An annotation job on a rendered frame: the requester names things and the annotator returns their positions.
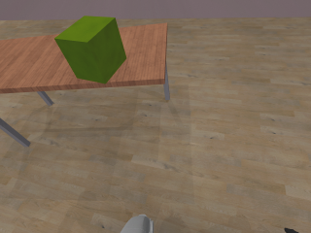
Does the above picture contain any table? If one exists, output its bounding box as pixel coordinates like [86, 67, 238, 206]
[0, 22, 170, 148]

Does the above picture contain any carton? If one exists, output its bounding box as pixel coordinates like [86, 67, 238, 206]
[54, 16, 127, 84]

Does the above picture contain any left robot thigh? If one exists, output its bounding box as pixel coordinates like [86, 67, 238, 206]
[121, 216, 155, 233]

